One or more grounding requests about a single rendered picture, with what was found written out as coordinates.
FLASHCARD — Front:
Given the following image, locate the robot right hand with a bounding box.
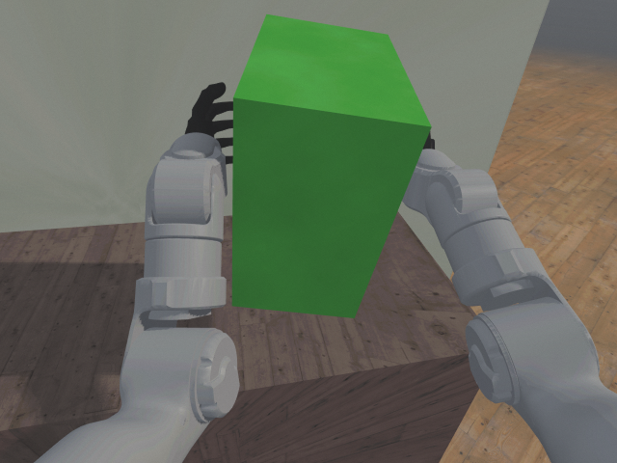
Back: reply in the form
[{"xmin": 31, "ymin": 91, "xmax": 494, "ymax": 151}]
[{"xmin": 423, "ymin": 132, "xmax": 435, "ymax": 150}]

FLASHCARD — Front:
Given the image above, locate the pedestal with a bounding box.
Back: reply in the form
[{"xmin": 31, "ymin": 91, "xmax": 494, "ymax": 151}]
[{"xmin": 0, "ymin": 211, "xmax": 479, "ymax": 463}]

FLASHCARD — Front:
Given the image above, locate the left robot forearm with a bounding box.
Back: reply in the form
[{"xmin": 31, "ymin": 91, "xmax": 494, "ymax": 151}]
[{"xmin": 120, "ymin": 132, "xmax": 228, "ymax": 394}]

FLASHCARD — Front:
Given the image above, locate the right robot forearm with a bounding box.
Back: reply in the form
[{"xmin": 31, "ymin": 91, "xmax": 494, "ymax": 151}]
[{"xmin": 402, "ymin": 149, "xmax": 600, "ymax": 374}]

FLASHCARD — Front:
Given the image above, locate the robot right upper arm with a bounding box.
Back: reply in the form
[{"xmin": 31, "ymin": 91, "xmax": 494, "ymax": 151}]
[{"xmin": 466, "ymin": 297, "xmax": 617, "ymax": 463}]

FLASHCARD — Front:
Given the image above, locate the carton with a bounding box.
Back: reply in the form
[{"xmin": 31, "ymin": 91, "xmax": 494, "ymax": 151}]
[{"xmin": 232, "ymin": 14, "xmax": 432, "ymax": 318}]

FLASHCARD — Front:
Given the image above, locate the robot left hand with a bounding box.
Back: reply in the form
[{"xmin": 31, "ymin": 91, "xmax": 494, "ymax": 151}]
[{"xmin": 185, "ymin": 82, "xmax": 233, "ymax": 164}]

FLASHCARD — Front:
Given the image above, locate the robot left upper arm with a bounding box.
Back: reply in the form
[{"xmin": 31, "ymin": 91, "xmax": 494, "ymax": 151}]
[{"xmin": 34, "ymin": 327, "xmax": 240, "ymax": 463}]

